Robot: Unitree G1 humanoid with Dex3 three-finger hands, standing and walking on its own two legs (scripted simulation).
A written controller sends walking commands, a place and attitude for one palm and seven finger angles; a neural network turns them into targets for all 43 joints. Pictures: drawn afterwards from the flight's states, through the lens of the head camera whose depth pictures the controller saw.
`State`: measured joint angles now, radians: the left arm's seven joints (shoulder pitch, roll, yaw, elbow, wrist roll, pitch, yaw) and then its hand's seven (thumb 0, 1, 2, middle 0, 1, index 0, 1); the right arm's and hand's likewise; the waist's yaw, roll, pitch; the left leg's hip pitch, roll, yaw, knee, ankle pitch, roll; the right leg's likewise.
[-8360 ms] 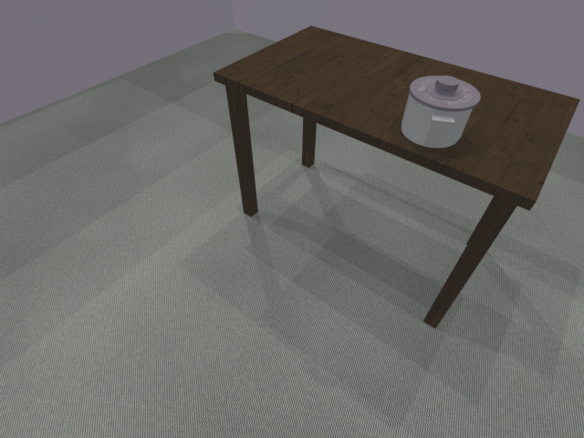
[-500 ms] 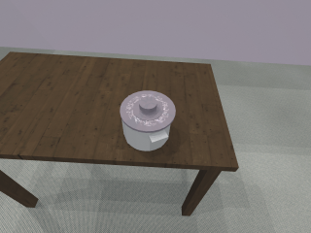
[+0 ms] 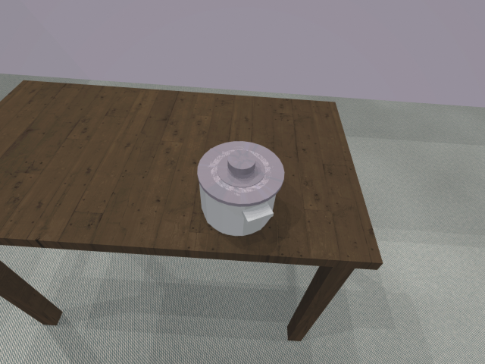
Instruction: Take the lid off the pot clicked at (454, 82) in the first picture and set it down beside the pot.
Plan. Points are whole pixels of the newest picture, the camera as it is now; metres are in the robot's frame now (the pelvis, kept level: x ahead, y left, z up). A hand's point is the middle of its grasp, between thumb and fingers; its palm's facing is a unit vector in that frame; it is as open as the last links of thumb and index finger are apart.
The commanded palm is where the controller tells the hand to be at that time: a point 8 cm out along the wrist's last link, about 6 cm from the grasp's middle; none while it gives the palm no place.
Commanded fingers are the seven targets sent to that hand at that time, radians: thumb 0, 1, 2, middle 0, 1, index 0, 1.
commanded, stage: look again from close up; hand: left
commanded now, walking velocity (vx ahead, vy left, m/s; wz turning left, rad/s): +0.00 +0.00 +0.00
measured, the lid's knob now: (241, 162) +0.46 +0.03 +0.08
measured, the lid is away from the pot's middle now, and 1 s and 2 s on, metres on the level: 0.00 0.00 0.00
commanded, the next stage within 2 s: shuffle to correct the standing spot in 0.78 s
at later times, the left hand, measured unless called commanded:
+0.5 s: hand out of the picture -0.01 +0.16 -0.18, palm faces +0.01 -0.99 -0.16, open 7.4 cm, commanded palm none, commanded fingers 0.00 0.90 0.90 -0.20 -0.30 -0.20 -0.30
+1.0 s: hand out of the picture +0.00 +0.16 -0.18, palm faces +0.00 -0.99 -0.15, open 7.4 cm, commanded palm none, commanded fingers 0.00 0.90 0.90 -0.20 -0.30 -0.20 -0.30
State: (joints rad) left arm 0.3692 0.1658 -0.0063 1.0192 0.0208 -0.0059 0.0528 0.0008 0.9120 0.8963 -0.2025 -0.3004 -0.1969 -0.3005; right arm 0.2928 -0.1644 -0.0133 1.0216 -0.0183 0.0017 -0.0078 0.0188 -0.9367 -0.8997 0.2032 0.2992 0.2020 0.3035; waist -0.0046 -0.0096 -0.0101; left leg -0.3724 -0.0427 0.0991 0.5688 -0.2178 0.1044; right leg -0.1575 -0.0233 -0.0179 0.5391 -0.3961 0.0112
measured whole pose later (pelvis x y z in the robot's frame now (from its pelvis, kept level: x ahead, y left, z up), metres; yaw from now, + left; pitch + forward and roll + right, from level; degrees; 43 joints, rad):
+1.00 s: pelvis +0.02 -0.01 +0.01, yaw -1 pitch +1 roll +0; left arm 0.34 0.17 -0.02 1.05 0.01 -0.01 0.05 0.00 0.91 0.90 -0.20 -0.30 -0.20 -0.30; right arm 0.25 -0.14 0.00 1.10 0.00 -0.03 -0.02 0.01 -0.94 -0.90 0.20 0.30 0.20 0.30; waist 0.00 -0.07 0.03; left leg -0.28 -0.05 0.11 0.45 -0.19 0.09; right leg -0.06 -0.03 -0.01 0.40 -0.35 0.03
